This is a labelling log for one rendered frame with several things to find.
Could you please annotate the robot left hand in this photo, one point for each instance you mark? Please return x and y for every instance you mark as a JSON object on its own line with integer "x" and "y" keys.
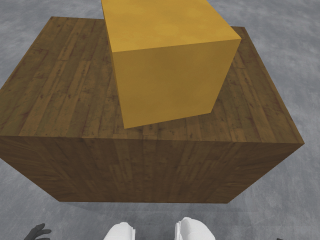
{"x": 37, "y": 231}

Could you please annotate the robot thigh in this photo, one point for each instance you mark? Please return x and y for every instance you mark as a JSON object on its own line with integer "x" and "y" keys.
{"x": 121, "y": 231}
{"x": 191, "y": 229}

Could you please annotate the carton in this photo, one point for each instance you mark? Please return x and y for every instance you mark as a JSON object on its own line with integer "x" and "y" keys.
{"x": 169, "y": 57}

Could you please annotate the right robot thigh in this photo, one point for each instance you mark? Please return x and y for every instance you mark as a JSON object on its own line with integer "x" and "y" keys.
{"x": 191, "y": 229}

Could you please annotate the left robot thigh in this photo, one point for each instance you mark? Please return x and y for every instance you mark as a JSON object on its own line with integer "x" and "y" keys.
{"x": 121, "y": 231}

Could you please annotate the pedestal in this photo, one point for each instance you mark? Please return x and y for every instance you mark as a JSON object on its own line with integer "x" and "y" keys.
{"x": 61, "y": 127}

